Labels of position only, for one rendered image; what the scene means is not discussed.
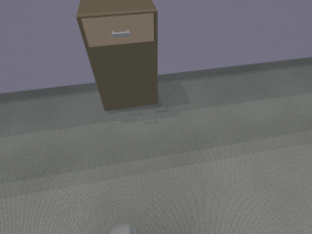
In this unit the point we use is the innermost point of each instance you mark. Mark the cabinet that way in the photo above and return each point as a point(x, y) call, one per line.
point(126, 74)

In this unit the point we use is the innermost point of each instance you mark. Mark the drawer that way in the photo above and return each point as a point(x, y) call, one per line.
point(99, 30)

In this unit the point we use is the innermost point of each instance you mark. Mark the handle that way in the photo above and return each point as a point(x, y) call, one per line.
point(120, 34)

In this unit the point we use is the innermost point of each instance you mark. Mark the left robot thigh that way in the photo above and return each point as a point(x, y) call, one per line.
point(122, 228)

